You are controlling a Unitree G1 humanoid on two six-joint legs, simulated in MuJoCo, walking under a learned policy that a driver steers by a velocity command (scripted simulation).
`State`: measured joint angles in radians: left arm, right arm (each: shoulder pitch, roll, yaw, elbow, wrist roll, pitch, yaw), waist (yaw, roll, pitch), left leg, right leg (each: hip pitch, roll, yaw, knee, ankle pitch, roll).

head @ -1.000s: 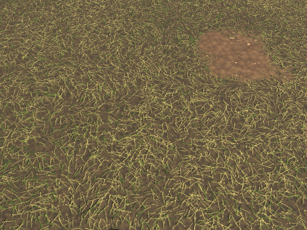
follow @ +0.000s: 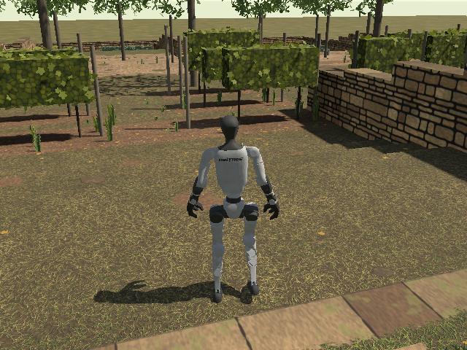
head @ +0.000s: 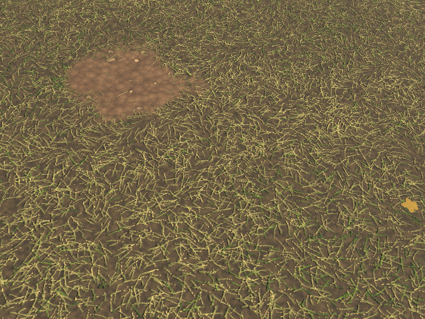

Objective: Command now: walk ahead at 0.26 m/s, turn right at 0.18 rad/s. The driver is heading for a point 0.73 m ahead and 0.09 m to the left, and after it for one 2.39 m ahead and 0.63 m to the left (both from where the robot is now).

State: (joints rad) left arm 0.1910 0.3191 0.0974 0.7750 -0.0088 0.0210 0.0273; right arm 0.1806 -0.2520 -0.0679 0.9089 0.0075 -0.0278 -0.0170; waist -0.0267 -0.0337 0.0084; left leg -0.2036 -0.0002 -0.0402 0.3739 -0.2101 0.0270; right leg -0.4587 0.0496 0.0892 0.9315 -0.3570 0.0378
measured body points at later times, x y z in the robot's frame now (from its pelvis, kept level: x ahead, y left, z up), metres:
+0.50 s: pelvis +0.16 -0.04 +0.00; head +0.19 -0.05 +0.44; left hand +0.15 +0.23 -0.13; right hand +0.34 -0.30 -0.11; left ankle +0.33 +0.12 -0.70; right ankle +0.05 -0.14 -0.75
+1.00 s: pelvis +0.44 +0.01 +0.00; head +0.46 +0.02 +0.45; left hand +0.61 +0.28 -0.10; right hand +0.46 -0.26 -0.13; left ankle +0.39 +0.10 -0.75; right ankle +0.62 -0.17 -0.68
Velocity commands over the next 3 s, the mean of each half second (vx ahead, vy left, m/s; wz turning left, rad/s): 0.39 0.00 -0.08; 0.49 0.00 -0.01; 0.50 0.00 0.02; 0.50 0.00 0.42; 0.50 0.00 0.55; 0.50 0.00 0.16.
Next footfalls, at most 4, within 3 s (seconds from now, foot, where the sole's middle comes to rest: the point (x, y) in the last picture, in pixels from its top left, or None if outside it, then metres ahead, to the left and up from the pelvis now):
0.20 right None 0.09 -0.14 -0.79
0.66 left None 0.43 0.10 -0.79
1.20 right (242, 243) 0.74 -0.13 -0.79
1.74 left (173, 175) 1.04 0.12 -0.79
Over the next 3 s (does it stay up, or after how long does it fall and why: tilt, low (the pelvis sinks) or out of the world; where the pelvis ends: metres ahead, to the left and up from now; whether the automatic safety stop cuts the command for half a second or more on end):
stays up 1.49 0.30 0.00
